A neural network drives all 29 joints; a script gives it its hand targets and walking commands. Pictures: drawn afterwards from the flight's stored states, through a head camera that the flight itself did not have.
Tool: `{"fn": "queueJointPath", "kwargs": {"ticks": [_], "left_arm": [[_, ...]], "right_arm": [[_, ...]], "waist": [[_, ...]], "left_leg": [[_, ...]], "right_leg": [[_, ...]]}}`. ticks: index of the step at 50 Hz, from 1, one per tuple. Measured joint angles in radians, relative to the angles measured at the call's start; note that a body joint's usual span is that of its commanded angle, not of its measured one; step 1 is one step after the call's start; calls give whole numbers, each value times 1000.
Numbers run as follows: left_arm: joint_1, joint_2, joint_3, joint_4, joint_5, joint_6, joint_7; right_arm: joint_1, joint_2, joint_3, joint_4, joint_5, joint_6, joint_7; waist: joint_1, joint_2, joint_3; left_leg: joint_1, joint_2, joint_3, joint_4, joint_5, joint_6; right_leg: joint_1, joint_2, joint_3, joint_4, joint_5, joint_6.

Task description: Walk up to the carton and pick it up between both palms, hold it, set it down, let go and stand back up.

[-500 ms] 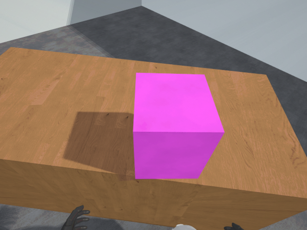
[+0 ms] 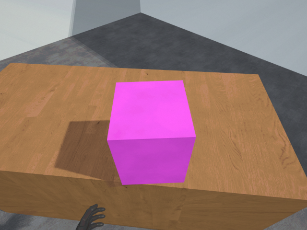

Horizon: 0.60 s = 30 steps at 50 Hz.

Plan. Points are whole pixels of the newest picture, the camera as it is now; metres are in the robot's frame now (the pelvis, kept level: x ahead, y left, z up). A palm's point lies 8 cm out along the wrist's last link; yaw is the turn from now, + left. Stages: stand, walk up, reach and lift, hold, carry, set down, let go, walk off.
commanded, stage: walk up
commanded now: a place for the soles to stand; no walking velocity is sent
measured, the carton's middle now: (151, 134) +0.41 +0.03 +0.00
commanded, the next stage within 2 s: stand in 0.54 s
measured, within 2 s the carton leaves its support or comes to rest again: neither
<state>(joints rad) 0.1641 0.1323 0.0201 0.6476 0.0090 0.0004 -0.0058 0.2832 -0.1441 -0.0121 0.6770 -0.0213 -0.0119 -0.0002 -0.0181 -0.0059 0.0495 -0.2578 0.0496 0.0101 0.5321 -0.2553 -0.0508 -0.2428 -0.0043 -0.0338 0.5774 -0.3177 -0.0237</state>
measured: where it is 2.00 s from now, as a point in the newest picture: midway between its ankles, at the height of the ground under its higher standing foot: outside the picture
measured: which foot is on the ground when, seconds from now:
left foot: down 0.00-1.00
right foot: down 0.00-1.00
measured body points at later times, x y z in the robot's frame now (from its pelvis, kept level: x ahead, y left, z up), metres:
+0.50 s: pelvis +0.00 -0.01 +0.00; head +0.02 +0.00 +0.45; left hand +0.12 +0.22 -0.12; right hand +0.12 -0.21 -0.12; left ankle +0.02 +0.15 -0.73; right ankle +0.00 -0.10 -0.73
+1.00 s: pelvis -0.01 +0.00 +0.00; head +0.00 +0.02 +0.45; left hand +0.18 +0.23 -0.09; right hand +0.16 -0.22 -0.09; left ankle +0.02 +0.15 -0.73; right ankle -0.01 -0.10 -0.73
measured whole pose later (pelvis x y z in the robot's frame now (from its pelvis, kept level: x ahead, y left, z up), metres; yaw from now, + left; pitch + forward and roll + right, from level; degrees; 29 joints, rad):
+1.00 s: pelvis -0.01 +0.00 +0.00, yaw -1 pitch +1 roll +1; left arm 0.13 0.22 0.03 0.59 0.01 0.07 -0.01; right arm 0.07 -0.13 -0.03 0.96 0.03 -0.35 0.01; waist 0.00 -0.06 -0.01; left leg -0.31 0.06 0.02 0.54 -0.24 -0.05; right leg -0.31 0.00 -0.02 0.59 -0.30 -0.03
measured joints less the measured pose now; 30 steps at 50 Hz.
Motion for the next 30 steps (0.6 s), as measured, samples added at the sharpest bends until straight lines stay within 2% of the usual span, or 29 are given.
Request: {"fn": "queueJointPath", "kwargs": {"ticks": [30], "left_arm": [[80,16,18,33,10,3,-2]], "right_arm": [[-32,27,2,16,-4,-1,-11]], "waist": [[25,-13,2]], "left_leg": [[-19,8,-36,12,-1,-7]], "right_leg": [[9,10,-34,-20,5,-9]]}}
